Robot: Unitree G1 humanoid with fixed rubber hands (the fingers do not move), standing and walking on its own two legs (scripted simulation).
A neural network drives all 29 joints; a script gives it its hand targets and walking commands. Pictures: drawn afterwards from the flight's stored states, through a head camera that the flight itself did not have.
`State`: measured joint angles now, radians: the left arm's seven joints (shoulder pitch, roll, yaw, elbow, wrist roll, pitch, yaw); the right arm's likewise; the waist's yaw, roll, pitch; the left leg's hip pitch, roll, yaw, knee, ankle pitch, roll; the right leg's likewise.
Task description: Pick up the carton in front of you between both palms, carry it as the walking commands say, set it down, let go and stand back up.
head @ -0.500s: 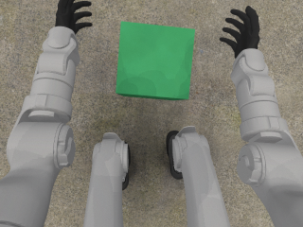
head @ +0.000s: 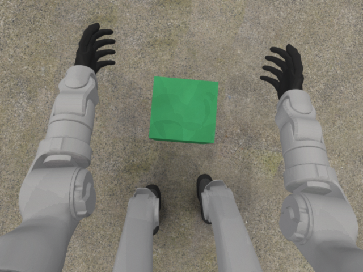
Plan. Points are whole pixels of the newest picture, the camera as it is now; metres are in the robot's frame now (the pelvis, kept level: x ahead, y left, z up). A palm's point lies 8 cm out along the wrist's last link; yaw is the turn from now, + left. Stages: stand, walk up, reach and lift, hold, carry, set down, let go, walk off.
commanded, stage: let go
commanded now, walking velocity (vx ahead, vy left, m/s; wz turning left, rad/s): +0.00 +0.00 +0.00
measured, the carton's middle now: (182, 115) +0.47 -0.04 -0.50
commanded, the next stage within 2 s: stand in 1.30 s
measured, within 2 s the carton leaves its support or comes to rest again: neither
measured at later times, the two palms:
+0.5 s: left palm (40, 137) +0.38 +0.19 +0.01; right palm (354, 143) +0.34 -0.25 +0.02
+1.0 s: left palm out of the picture +0.25 +0.24 +0.09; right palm out of the picture +0.25 -0.23 +0.09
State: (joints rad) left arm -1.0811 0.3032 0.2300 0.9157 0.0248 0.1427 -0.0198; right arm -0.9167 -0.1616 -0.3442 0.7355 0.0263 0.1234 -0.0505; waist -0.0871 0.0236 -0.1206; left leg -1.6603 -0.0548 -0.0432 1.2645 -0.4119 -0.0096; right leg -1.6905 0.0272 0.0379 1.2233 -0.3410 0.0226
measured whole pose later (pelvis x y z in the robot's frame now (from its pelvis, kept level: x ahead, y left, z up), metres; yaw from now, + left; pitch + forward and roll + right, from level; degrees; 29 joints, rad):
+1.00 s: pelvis +0.09 +0.01 +0.16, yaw -1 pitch -2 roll +0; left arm 0.23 0.21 0.04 0.44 0.01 0.09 -0.07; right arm 0.22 -0.22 -0.04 0.44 -0.01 0.09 0.08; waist 0.00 0.01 0.06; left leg -0.11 -0.03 -0.05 0.43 -0.29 0.02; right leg -0.15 0.01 0.06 0.42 -0.24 0.02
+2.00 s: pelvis +0.14 -0.02 +0.14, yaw -8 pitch +3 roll +0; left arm 0.32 0.24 0.01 0.77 0.01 -0.01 0.03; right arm 0.38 -0.28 0.01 0.74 -0.02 0.00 -0.05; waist -0.03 0.01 -0.07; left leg -0.19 0.04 0.08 0.61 -0.47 -0.02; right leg -0.32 0.09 0.14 0.68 -0.41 -0.03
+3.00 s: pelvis +0.11 +0.00 +0.15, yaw -10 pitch -1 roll +0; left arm 0.33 0.17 -0.03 1.05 0.01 0.01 0.05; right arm 0.40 -0.20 0.03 1.07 -0.02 0.02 -0.05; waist -0.02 0.01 0.01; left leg -0.10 0.03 0.13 0.50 -0.38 0.00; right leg -0.24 0.07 0.17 0.57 -0.31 0.00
